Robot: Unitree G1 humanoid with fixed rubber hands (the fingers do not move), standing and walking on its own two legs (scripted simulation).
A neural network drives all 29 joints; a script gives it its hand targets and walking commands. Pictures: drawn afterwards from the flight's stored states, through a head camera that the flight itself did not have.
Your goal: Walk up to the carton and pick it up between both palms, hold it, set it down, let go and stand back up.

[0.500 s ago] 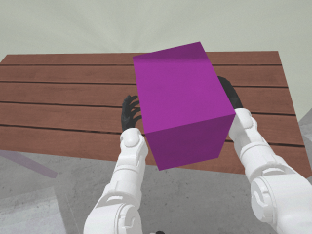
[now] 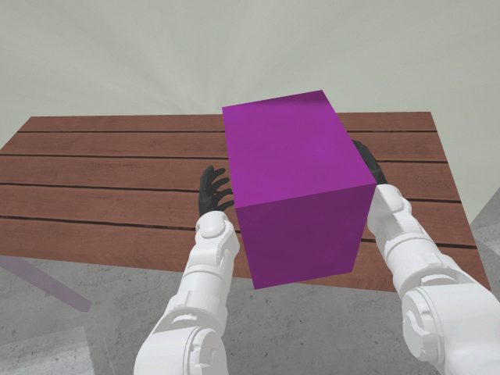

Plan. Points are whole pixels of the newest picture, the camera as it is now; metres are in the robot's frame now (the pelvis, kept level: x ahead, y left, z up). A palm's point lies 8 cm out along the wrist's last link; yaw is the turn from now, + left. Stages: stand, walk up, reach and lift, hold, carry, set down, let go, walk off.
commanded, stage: reach and lift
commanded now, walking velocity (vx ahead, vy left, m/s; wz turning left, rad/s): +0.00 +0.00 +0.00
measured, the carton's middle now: (287, 191) +0.43 +0.08 +0.04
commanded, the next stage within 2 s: none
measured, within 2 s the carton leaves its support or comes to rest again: neither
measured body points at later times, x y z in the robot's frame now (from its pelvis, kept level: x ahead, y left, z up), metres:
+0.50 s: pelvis -0.01 +0.01 +0.00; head -0.02 -0.02 +0.45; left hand +0.35 +0.21 +0.10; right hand +0.46 -0.03 +0.15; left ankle +0.02 +0.15 -0.73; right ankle +0.03 -0.10 -0.73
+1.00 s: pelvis -0.02 +0.04 +0.01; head -0.05 +0.03 +0.46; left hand +0.36 +0.21 +0.13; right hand +0.43 -0.05 +0.19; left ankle +0.02 +0.15 -0.73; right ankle +0.03 -0.10 -0.73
